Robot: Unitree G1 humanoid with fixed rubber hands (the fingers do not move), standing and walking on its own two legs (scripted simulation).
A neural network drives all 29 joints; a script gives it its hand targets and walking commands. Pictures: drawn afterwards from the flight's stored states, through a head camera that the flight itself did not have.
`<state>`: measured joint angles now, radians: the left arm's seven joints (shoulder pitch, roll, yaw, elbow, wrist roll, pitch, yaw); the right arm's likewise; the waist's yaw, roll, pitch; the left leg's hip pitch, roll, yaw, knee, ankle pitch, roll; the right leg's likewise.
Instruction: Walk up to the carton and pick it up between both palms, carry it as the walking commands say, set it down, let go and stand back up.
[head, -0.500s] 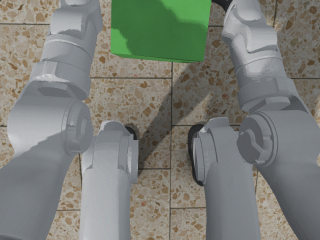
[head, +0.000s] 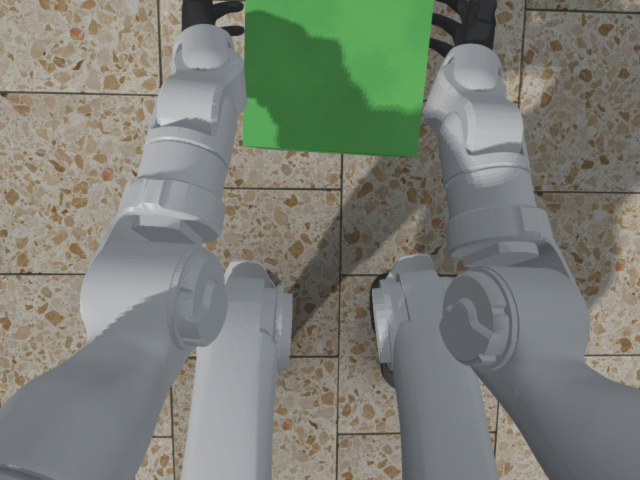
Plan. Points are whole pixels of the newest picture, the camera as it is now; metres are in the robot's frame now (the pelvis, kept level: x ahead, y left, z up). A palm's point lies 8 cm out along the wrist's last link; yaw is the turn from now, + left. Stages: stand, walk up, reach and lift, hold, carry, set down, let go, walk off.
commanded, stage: reach and lift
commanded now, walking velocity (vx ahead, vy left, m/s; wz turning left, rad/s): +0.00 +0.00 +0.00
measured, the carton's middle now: (334, 20) +0.59 -0.01 -0.21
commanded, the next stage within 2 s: none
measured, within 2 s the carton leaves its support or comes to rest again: neither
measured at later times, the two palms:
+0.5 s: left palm (186, 26) +0.52 +0.11 -0.05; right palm (511, 47) +0.50 -0.13 -0.04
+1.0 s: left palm (145, 7) +0.50 +0.11 +0.03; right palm (588, 30) +0.48 -0.14 +0.04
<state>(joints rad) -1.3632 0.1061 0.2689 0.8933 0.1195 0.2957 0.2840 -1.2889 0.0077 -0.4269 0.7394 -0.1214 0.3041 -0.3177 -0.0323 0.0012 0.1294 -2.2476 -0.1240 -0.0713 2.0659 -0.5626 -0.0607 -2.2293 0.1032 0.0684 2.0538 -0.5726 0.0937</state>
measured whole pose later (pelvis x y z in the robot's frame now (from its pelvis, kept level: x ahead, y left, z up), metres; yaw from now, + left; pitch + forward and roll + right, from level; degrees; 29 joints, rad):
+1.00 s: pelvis +0.00 +0.00 +0.10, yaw +0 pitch +40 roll -1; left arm -1.12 -0.01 0.40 0.86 0.25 0.34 0.23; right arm -1.08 0.11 -0.50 0.74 -0.24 0.33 -0.27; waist -0.04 0.00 -0.10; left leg -1.93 -0.14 -0.10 1.75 -0.51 -0.06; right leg -1.92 0.13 0.10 1.75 -0.52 0.08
